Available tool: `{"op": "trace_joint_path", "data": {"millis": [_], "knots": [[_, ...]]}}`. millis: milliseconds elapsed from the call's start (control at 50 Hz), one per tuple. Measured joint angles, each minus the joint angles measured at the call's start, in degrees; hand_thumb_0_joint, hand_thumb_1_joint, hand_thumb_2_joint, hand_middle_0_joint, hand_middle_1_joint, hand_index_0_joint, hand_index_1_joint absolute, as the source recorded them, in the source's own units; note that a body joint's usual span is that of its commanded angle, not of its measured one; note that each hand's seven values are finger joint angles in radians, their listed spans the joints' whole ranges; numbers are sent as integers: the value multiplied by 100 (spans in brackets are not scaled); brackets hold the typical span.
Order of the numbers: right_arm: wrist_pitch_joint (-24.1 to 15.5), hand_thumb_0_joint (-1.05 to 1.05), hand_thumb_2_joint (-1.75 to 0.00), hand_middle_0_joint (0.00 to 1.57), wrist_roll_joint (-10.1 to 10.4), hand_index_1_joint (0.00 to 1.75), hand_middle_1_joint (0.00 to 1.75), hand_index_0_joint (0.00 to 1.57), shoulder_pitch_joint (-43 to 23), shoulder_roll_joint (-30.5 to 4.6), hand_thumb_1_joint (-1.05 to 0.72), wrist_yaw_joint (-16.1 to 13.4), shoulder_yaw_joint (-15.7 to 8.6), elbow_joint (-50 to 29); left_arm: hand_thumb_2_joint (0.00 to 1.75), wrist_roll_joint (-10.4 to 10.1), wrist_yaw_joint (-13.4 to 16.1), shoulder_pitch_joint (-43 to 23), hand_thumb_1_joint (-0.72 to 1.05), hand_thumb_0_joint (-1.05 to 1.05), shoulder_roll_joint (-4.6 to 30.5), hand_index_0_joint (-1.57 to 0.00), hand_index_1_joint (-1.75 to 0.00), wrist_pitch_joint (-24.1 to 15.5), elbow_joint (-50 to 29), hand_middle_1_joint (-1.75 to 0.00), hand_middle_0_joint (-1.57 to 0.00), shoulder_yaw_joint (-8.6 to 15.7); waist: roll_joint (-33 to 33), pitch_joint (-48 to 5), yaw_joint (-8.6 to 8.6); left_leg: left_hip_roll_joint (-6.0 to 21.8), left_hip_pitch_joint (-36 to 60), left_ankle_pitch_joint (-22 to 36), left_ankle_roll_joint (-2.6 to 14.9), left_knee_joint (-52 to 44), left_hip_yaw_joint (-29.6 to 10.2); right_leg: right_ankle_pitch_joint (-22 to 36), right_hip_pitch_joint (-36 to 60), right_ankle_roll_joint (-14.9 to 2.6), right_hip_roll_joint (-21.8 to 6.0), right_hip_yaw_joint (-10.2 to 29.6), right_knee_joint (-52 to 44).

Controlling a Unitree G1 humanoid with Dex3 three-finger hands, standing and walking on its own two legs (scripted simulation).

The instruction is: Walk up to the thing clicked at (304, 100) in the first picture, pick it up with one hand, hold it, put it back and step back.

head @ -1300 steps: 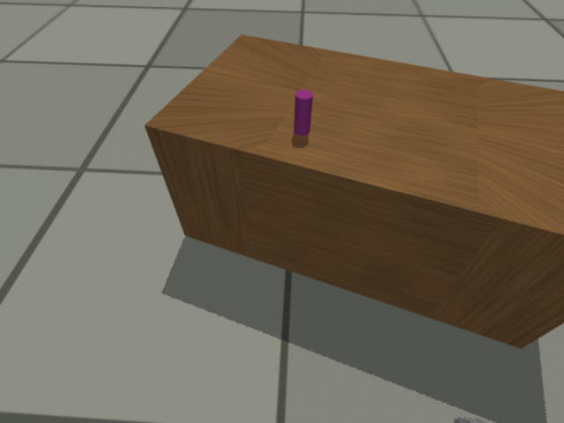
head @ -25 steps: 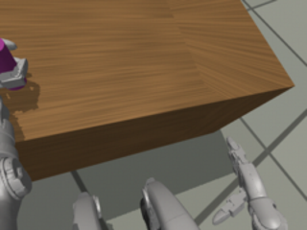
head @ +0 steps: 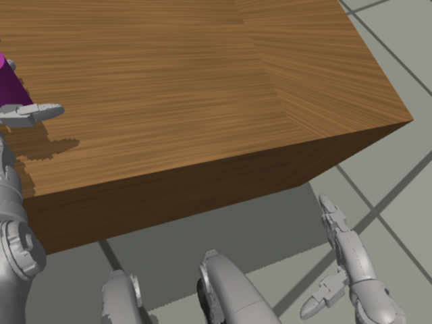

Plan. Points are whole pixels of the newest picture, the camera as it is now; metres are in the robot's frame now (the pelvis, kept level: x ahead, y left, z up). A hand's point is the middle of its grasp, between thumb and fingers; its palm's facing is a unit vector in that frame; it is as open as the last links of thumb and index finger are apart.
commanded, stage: withdraw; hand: left
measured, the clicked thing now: (4, 90) +0.54 +0.23 +0.02
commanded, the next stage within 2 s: rise in 0.38 s
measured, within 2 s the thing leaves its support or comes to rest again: neither
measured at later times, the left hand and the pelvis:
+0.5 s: hand out of the picture +0.52 +0.28 +0.15, palm faces +0.27 -0.96 -0.05, open 17.5 cm; pelvis +0.02 +0.00 +0.04, yaw +1 degrees
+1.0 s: hand out of the picture +0.42 +0.40 +0.14, palm faces +0.50 -0.78 -0.38, open 17.0 cm; pelvis +0.03 +0.00 +0.08, yaw +2 degrees
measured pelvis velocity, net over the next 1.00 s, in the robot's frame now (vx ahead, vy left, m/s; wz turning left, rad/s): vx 0.03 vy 0.00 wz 0.03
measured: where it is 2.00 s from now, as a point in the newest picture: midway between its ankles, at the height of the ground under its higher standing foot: outside the picture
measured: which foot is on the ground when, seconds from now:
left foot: down 0.00-1.00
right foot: down 0.00-1.00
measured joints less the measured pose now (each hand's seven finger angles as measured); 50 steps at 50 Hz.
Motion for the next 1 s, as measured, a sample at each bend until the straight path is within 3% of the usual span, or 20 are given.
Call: {"op": "trace_joint_path", "data": {"millis": [100,300,420,520,540,640,740,880,940,1000], "knots": [[20,-1,-5,6,-12,5,5,7,-12,0,52,16,-10,5,17,21,24,9,-37,0,-14,-37,-27,-14,-19,-28,-36,23,1,4,2,8,-1,-7,7,8,10,6,1,5,7,11,-8],[178,-1,-5,6,21,5,5,7,70,-65,51,-78,-217,40,5,2,-24,152,-48,-1,120,-13,-8,260,-666,-9,-11,339,-66,7,72,32,346,13,-2,-205,66,40,315,6,16,56,-204],[307,-1,-6,6,105,5,5,7,66,-37,50,-164,-158,473,2,-48,-249,135,-53,-1,351,-9,-4,801,-702,-5,-7,190,48,-107,300,37,940,83,-3,-617,74,133,926,-12,5,38,-653],[303,-1,-5,6,228,5,5,6,-14,-8,51,-208,-106,927,1,-260,-559,219,-55,-1,407,-8,-2,1157,-576,-3,-6,14,202,-138,611,21,1447,163,28,-976,129,229,1431,2,-27,69,-1028],[338,-1,-5,6,265,5,5,6,-23,4,51,-201,-90,968,1,-153,-569,261,-56,-1,412,-8,-2,1214,-528,-3,-6,-65,216,-127,672,13,1555,185,33,-1055,149,249,1530,7,-40,84,-1097],[562,-1,-6,6,455,5,5,6,12,-9,52,-161,-32,955,2,210,-246,549,-58,-1,397,-8,-4,1828,-410,-5,-7,-287,218,-20,897,-33,2119,358,41,-1545,254,395,2034,12,-106,160,-1505],[738,-1,-6,6,566,5,5,7,8,-103,51,-195,-60,927,3,453,110,577,-59,-1,711,-9,-6,2107,-185,-7,-8,-108,44,134,938,-51,2543,519,23,-1942,306,516,2400,-14,-136,192,-1806],[779,-1,-8,6,574,5,5,6,75,-188,44,-180,-102,1050,5,537,400,617,-49,-1,1316,-8,-6,2196,124,-6,-8,135,-105,231,968,-31,2809,633,-17,-2226,260,631,2687,-55,-119,135,-2110],[752,-1,-9,6,568,5,5,6,100,-169,42,-153,-79,1246,5,499,423,900,-45,-1,1227,-8,-5,2263,-6,-5,-7,37,-66,178,1093,-26,2917,641,-13,-2314,255,665,2821,-50,-117,126,-2249],[738,-1,-9,6,594,5,5,6,116,-120,40,-130,-52,1395,5,430,417,1433,-42,-1,896,-7,-5,2369,-405,-5,-7,-151,21,99,1244,-38,3093,635,5,-2414,279,686,3013,-30,-135,141,-2394]]}}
